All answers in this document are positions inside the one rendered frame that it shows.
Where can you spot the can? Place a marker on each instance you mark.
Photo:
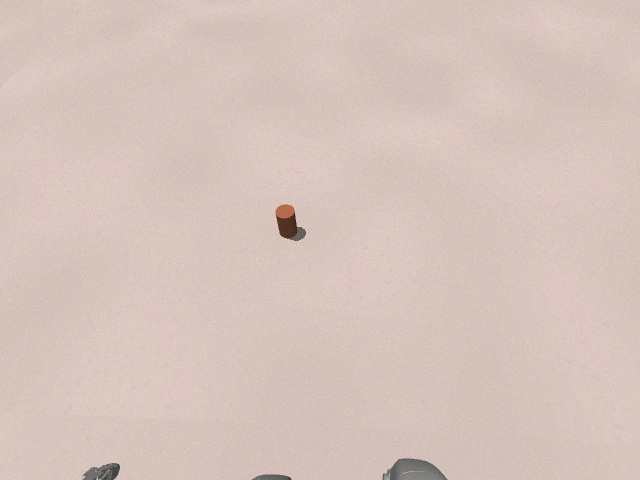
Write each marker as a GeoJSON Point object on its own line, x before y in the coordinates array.
{"type": "Point", "coordinates": [286, 220]}

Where can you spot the left robot hand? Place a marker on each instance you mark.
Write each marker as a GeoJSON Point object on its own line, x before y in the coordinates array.
{"type": "Point", "coordinates": [105, 472]}

